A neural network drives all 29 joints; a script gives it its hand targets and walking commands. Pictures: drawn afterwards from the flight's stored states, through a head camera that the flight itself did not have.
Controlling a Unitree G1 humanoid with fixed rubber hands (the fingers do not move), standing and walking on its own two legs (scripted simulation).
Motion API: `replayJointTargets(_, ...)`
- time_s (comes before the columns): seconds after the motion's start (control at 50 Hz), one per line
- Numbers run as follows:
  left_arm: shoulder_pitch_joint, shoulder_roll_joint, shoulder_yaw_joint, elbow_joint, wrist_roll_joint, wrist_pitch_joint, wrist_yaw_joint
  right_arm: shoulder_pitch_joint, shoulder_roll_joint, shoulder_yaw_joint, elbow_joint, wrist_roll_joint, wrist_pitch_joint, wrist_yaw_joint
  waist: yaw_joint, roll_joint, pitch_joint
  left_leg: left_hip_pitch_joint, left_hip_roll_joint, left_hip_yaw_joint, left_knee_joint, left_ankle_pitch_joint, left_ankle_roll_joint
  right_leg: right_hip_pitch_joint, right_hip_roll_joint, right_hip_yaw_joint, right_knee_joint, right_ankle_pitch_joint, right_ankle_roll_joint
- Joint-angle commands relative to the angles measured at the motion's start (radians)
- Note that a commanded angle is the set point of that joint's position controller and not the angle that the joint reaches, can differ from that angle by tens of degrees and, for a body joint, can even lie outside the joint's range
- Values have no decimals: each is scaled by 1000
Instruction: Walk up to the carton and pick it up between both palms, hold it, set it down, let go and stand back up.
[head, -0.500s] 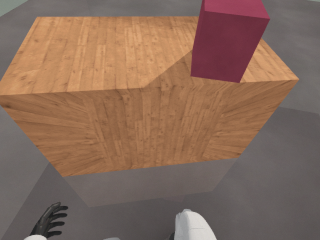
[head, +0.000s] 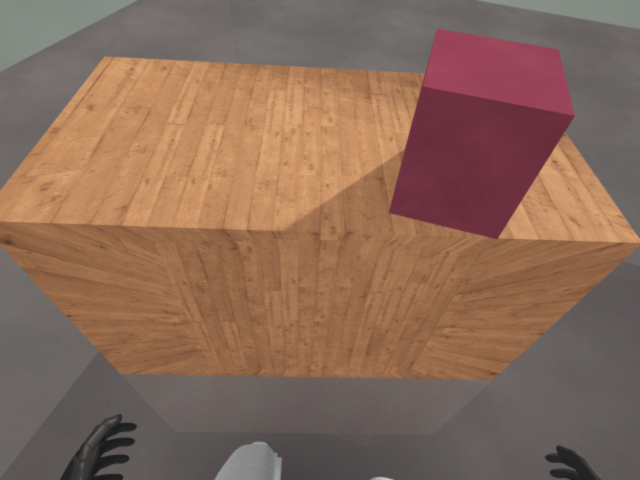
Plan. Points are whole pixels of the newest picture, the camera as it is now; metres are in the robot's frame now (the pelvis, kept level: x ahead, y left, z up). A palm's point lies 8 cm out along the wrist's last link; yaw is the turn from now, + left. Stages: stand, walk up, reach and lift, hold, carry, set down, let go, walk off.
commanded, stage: walk up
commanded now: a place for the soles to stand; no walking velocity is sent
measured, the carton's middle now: (467, 136) +0.64 -0.23 +0.09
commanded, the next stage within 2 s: none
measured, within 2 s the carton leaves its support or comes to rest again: neither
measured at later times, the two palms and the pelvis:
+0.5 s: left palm (218, 409) +0.21 +0.15 -0.09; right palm out of the picture +0.16 -0.47 -0.07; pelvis +0.08 -0.14 -0.01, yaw -3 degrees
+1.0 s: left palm (299, 382) +0.26 +0.04 -0.09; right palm out of the picture +0.12 -0.59 -0.07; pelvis +0.11 -0.26 -0.01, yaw -5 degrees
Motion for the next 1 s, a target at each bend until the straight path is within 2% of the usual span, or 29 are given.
replayJointTargets(0.0, -87, 166, 44, -165, 65, -30, 5, 311, -351, -162, 37, -7, -24, -45, -140, 223, -52, 440, 256, -465, -399, -93, 273, -493, -96, 145, 359, 289, 168)
replayJointTargets(0.02, -102, 194, 70, -209, 80, -13, 13, 281, -391, -166, -13, -19, -27, -55, -130, 257, -87, 345, 461, -912, -534, -151, 433, -584, -35, 307, 559, -175, 192)
replayJointTargets(0.04, -155, 273, 98, -240, 87, 6, 16, 211, -370, -166, -48, -15, -40, -68, -115, 105, -39, 264, 489, -920, -574, -188, 435, -589, -85, 437, 680, -151, 181)
replayJointTargets(0.06, -157, 276, 95, -234, 81, 5, 14, 213, -356, -160, -54, -14, -59, -71, -100, 33, -57, 277, 469, -808, -518, -108, 403, -600, -105, 451, 714, -84, 165)
replayJointTargets(0.1, -117, 229, 85, -216, 78, 0, 6, 182, -320, -146, -70, -28, -75, -70, -48, 10, -82, 268, 383, -559, -425, 95, 334, -578, -122, 438, 651, -43, 109)
replayJointTargets(0.14, -99, 217, 91, -187, 67, -1, -3, 163, -283, -131, -78, -29, -79, -58, -45, 79, -86, 211, 323, -436, -395, 131, 299, -514, -110, 392, 566, -16, 93)
replayJointTargets(0.18, -100, 196, 88, -186, 56, 7, -12, 134, -303, -142, -111, -39, -76, -51, -47, 175, -51, 156, 305, -396, -414, 4, 282, -493, -136, 371, 464, 14, 99)
replayJointTargets(0.24, -133, 220, 91, -191, 40, -1, -22, 134, -328, -156, -127, -45, -71, -51, -73, 220, 5, 122, 324, -378, -412, -78, 271, -472, -171, 346, 298, -36, 113)
replayJointTargets(0.28, -92, 232, 92, -184, 39, -11, -25, 106, -338, -162, -131, -45, -64, -47, -53, 239, 4, 83, 309, -341, -377, -107, 249, -380, -160, 320, 151, -27, 95)
replayJointTargets(0.32, 93, 218, 102, -118, 33, -32, -26, -1, -331, -152, -144, -36, -51, -35, 74, 217, -53, -140, 246, -130, -236, -158, 177, 21, -121, 241, -98, 177, 66)
replayJointTargets(0.34, 249, 254, 125, -45, 26, -44, -20, 0, -267, -134, -131, -42, -40, -24, 161, 36, -97, -293, 157, -14, 76, -216, 131, 258, -79, 277, -149, 141, 73)
replayJointTargets(0.36, 290, 337, 135, -52, 41, -54, -9, 37, -121, -88, -140, -23, -43, -16, 188, -296, -149, -423, 0, 6, 410, -435, 86, 217, -267, 570, -248, -18, 38)
replayJointTargets(0.38, 205, 359, 134, -101, 37, -56, 4, -8, -149, -108, -176, 7, -34, -42, 165, -254, -115, -407, -88, -116, 468, -334, 63, 83, -399, 834, -487, -19, -15)
replayJointTargets(0.4, 130, 339, 125, -115, 31, -53, 8, -13, -188, -120, -163, 15, -27, -49, 115, -174, -39, -404, -57, -149, 507, -275, 63, 55, -405, 860, -552, -57, -36)
replayJointTargets(0.44, 84, 282, 96, -112, 43, -45, 19, 45, -222, -118, -96, 11, -21, -44, 75, -98, 10, -358, -2, -93, 509, -189, 50, 46, -367, 624, -417, 217, -23)
replayJointTargets(0.48, 57, 232, 71, -114, 47, -43, 26, 97, -193, -109, -36, 11, -16, -41, 49, -98, -37, -273, -1, -67, 467, -192, 44, 64, -325, 477, -334, 509, -2)
replayJointTargets(0.6, 22, 223, 58, -142, 63, -23, 34, 7, -177, -97, -44, 33, -15, -34, 58, -139, -22, -169, 24, 0, 116, -194, 65, 52, -334, 400, -300, 654, -44)
replayJointTargets(0.64, -69, 234, 50, -160, 62, -14, 30, 71, -192, -99, 0, 37, -25, -29, 3, -140, -31, 24, 37, 48, -84, -69, 83, -74, -306, 336, -212, 648, 1)
replayJointTargets(0.66, -127, 228, 42, -177, 62, -11, 24, 162, -198, -106, 37, 32, -31, -30, -54, -121, -58, 206, 39, 45, -241, 66, 105, -193, -284, 297, -121, 533, 34)
replayJointTargets(0.68, -134, 216, 30, -170, 62, -17, 16, 224, -256, -126, 64, 13, -35, -35, -96, -39, -86, 358, 57, -71, -315, 88, 134, -319, -231, 255, 24, 465, 77)
replayJointTargets(0.7, -118, 183, 26, -179, 50, -22, 14, 228, -363, -152, 38, -12, -32, -45, -109, 225, -83, 403, 304, -514, -427, 45, 270, -510, -121, 199, 330, 185, 134)
replayJointTargets(0.72, -138, 253, 65, -207, 62, 2, 20, 214, -383, -149, -17, -18, -33, -55, -120, 156, -92, 267, 478, -813, -505, -53, 418, -519, -81, 317, 452, -214, 149)
replayJointTargets(0.74, -172, 278, 81, -223, 67, 20, 23, 169, -377, -162, -33, -26, -44, -66, -98, 80, -14, 196, 508, -858, -542, -164, 431, -550, -122, 419, 584, -183, 152)
replayJointTargets(0.78, -182, 266, 86, -225, 66, 11, 18, 125, -349, -153, -52, -26, -69, -72, -58, 7, 17, 200, 427, -643, -444, 90, 363, -574, -148, 437, 628, -62, 136)
replayJointTargets(0.82, -148, 257, 84, -211, 73, 7, 7, 123, -334, -140, -71, -24, -77, -66, -45, 55, -56, 192, 361, -512, -368, 187, 308, -505, -147, 422, 557, -42, 101)
replayJointTargets(0.86, -136, 242, 86, -198, 52, 7, -4, 117, -322, -139, -86, -30, -75, -56, -56, 135, -46, 172, 327, -414, -363, 162, 280, -470, -154, 373, 416, -59, 99)
replayJointTargets(0.92, -123, 255, 87, -197, 31, 0, -12, 88, -358, -158, -122, -36, -62, -50, -52, 214, -8, 76, 320, -395, -372, -41, 263, -394, -174, 337, 227, -55, 98)
replayJointTargets(0.96, -38, 252, 90, -161, 32, -16, -17, 48, -374, -155, -134, -29, -53, -41, 1, 230, -25, -56, 270, -273, -307, -130, 213, -166, -141, 285, 19, 62, 70)
replayJointTargets(0.98, 98, 261, 99, -105, 27, -28, -18, 0, -356, -145, -141, -25, -43, -32, 83, 210, -61, -240, 212, -131, -173, -172, 158, 123, -118, 252, -129, 150, 62)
